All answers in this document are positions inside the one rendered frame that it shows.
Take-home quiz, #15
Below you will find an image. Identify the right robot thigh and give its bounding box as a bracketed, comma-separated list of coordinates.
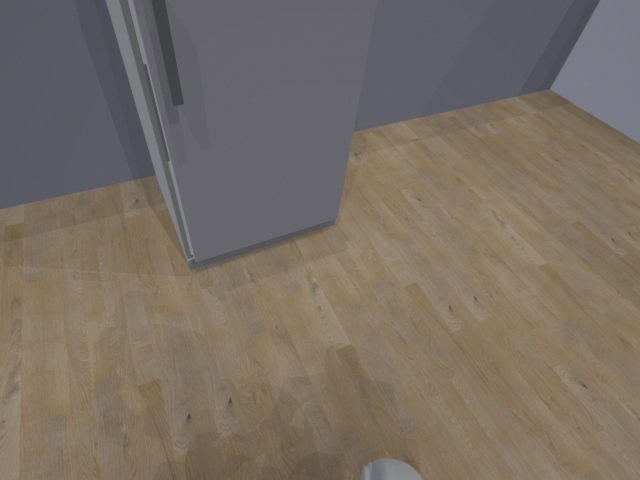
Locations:
[361, 458, 423, 480]

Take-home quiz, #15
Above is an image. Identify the handle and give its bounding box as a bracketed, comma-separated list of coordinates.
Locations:
[149, 0, 184, 106]

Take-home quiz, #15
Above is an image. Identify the fridge door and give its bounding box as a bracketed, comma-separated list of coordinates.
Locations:
[131, 0, 377, 262]

